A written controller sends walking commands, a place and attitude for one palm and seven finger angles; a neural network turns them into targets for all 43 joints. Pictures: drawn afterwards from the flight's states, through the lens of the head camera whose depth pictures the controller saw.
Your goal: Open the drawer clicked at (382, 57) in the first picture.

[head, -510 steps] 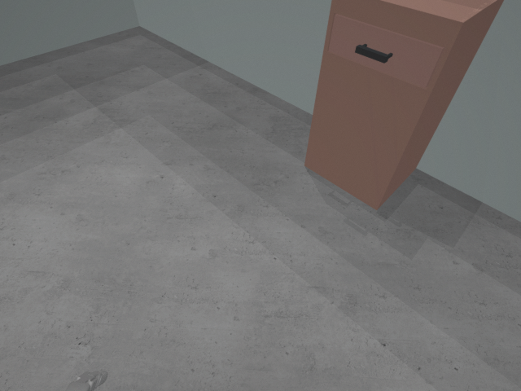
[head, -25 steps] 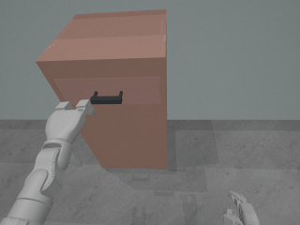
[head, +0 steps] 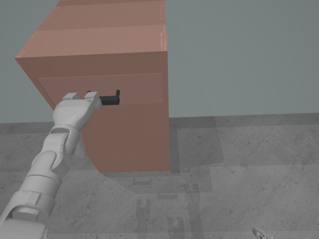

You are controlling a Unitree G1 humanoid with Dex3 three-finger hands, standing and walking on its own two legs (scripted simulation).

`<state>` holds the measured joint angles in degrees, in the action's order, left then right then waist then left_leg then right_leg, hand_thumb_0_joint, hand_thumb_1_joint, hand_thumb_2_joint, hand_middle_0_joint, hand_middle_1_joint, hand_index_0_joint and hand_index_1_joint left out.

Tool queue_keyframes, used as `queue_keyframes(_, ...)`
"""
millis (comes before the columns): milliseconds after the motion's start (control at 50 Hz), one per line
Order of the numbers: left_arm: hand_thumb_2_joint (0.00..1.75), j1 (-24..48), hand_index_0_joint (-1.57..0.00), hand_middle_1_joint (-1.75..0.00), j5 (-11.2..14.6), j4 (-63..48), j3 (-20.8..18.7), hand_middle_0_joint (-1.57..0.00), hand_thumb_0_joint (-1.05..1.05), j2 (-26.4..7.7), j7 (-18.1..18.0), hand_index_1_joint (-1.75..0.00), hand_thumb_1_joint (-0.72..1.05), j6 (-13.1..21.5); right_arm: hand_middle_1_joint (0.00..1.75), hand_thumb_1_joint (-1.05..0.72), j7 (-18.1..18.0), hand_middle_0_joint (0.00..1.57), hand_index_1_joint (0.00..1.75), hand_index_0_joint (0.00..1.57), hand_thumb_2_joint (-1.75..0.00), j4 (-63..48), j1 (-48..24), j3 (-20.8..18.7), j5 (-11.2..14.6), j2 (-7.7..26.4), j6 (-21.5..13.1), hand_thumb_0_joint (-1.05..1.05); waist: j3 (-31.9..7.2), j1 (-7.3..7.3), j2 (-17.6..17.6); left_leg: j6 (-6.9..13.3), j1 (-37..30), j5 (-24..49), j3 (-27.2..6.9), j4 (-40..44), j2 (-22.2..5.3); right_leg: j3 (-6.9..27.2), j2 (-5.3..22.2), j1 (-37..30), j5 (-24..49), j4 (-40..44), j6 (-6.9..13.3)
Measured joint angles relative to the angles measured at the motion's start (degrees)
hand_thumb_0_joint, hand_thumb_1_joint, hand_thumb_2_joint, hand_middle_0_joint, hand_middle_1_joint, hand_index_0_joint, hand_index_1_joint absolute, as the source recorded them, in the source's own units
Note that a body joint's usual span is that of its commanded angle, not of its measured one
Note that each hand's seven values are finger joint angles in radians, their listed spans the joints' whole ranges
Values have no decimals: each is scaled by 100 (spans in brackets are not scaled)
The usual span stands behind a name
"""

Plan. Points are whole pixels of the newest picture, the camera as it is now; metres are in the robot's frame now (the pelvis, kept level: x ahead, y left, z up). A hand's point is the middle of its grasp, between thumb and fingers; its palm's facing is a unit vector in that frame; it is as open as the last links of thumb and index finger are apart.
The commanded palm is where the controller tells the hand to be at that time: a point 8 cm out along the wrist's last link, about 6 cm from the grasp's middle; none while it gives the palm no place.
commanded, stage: move the hooked fingers above the handle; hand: left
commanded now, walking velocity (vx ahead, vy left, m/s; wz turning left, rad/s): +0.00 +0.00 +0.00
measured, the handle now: (102, 96) +0.57 +0.26 -0.02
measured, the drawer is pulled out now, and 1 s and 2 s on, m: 0.00 0.00 0.00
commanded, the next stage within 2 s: none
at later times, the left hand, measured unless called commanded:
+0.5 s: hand (93, 112) +0.43 +0.23 +0.05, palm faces -0.06 +0.00 -1.00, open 13.8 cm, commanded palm +0.43 +0.24 +0.11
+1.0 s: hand (100, 97) +0.50 +0.24 +0.04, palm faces -0.04 -0.01 -1.00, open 13.8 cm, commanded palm +0.49 +0.25 +0.09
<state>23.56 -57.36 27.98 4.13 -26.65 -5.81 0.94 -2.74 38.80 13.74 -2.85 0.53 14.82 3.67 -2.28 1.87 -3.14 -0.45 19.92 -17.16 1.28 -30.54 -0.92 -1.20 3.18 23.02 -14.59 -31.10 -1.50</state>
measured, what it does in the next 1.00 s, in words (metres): stands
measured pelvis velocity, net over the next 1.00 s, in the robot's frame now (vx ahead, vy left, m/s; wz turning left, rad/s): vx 0.00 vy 0.01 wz -0.02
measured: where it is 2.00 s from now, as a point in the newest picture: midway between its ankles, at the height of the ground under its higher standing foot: outside the picture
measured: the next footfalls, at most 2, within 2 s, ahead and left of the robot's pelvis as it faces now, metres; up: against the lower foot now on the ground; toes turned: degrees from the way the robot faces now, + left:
none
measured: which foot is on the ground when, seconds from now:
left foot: down 0.00-1.00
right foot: down 0.00-1.00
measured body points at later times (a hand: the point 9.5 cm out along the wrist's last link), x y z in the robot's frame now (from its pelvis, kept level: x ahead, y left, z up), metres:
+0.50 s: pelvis +0.00 +0.00 -0.01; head +0.06 -0.02 +0.44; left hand +0.43 +0.23 +0.11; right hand +0.08 -0.27 -0.14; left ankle -0.02 +0.13 -0.73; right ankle +0.01 -0.14 -0.73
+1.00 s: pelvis +0.00 +0.01 -0.02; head +0.10 +0.00 +0.42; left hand +0.50 +0.23 +0.09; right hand -0.02 -0.28 -0.15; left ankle -0.02 +0.13 -0.73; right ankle +0.01 -0.14 -0.73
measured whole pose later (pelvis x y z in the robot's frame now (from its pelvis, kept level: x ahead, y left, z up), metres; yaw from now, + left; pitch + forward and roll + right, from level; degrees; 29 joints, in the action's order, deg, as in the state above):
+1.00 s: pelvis +0.00 +0.01 -0.02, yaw -1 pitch +18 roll -1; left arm 51.4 -64.0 61.5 -1.2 -33.4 -13.3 8.0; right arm -1.6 41.7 21.8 -3.8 -1.1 15.6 4.9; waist -6.1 -7.2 -2.1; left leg -0.1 38.5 -21.4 1.4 -41.8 -2.2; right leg -0.6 2.1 40.4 -16.6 -39.0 -1.8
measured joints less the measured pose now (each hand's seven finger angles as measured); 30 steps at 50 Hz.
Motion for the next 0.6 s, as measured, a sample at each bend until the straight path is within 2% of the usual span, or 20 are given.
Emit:
queue_keyframes(140,30,186,-32,-120,-82,270,-140,-32,0,46,-283,-120,-49,310,30,-91,22,20,30,20,-90,69,132,-68,4,-8,38,1,-68,-114,41,0,174,-99,27,-155,-19,32,-17,187,-82,-148,1)
queue_keyframes(240,30,550,-32,-120,-224,832,-249,-32,0,-44,-508,-120,-49,175,30,-91,59,20,30,20,-90,83,134,-68,13,-28,41,1,-100,-176,48,-14,348,-124,29,-245,-43,38,-40,361,-96,-228,17)
queue_keyframes(360,30,930,-32,-120,-204,1380,-174,-32,0,-138,-412,-120,-49,86,30,-91,58,20,30,20,-90,86,194,-87,13,-12,57,1,-179,-217,6,-21,511,-145,-5,-323,-57,7,-51,497,-111,-274,24)
queue_keyframes(460,30,1249,-32,-120,-239,1730,-81,-32,-1,-119,-320,-120,-49,330,30,-91,31,20,30,20,-90,80,244,-88,-2,10,82,1,-212,-275,25,-25,642,-181,-37,-425,-55,-21,-46,611,-152,-364,28)
queue_keyframes(540,30,1563,-32,-120,-371,2078,-194,-32,0,-155,-469,-120,-49,560,30,-91,22,20,30,20,-90,68,244,-63,-15,18,78,0,-211,-387,77,-30,840,-219,-39,-555,-67,-17,-57,808,-180,-482,36)
queue_keyframes(600,30,1818,-32,-120,-468,2359,-338,-32,0,-266,-637,-120,-49,579,30,-91,36,20,30,20,-90,49,275,-64,-36,20,61,0,-216,-485,107,-35,1036,-242,-29,-655,-86,-2,-75,1004,-184,-562,43)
